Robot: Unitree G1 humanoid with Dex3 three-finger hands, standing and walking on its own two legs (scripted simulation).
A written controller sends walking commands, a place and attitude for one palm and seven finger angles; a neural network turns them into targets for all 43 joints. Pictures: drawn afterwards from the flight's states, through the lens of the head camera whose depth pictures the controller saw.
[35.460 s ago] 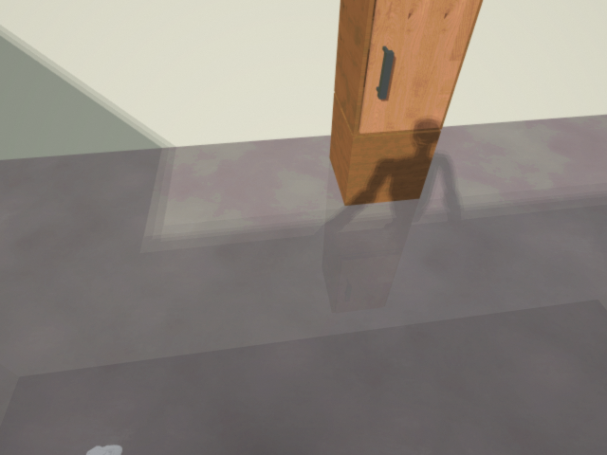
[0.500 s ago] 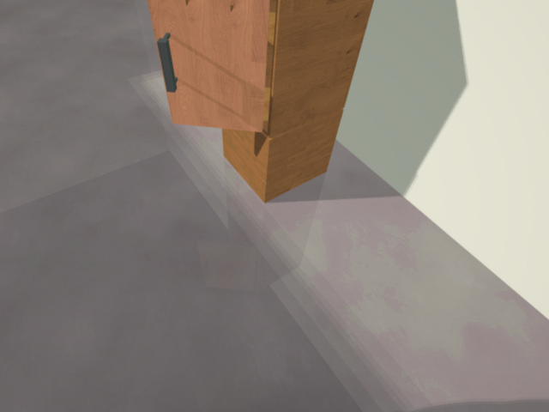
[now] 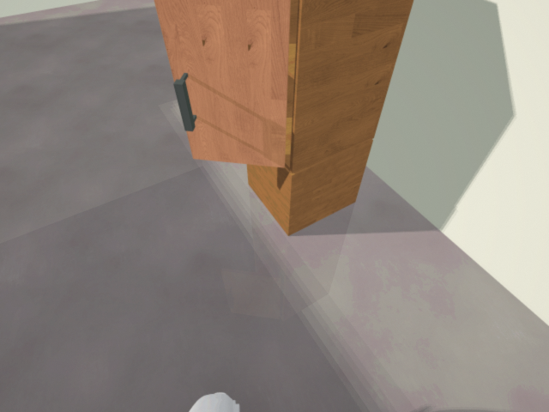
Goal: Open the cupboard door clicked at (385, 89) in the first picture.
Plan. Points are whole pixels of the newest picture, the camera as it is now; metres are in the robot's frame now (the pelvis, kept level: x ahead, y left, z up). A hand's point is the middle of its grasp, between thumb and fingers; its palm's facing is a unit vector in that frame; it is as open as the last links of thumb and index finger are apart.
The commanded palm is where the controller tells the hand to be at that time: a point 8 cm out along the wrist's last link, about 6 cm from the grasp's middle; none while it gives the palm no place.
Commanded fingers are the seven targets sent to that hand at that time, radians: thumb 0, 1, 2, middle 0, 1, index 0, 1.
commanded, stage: take the last steps up to it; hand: left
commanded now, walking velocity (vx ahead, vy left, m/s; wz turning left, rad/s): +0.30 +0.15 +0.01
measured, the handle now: (187, 102) +0.94 +0.31 -0.09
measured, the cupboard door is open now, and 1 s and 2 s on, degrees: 51 51 51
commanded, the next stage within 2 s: come to a stop and stand still in 0.72 s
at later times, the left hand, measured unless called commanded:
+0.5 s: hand (141, 339) +0.26 +0.27 -0.16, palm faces +0.01 -0.98 -0.20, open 7.4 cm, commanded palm none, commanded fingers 0.00 0.90 0.90 -0.20 -0.30 -0.20 -0.30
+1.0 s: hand (145, 300) +0.36 +0.30 -0.20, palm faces -0.01 -0.98 -0.19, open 7.3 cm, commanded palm none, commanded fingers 0.00 0.90 0.90 -0.20 -0.30 -0.20 -0.30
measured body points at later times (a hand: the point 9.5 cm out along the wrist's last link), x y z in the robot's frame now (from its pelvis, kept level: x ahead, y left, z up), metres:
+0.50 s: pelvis +0.18 +0.08 +0.00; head +0.21 +0.08 +0.45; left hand +0.26 +0.32 -0.15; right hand +0.20 -0.16 -0.16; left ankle +0.18 +0.18 -0.74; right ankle +0.24 -0.03 -0.70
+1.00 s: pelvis +0.37 +0.11 -0.02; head +0.39 +0.13 +0.43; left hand +0.36 +0.35 -0.18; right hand +0.43 -0.12 -0.16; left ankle +0.43 +0.22 -0.74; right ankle +0.28 -0.02 -0.74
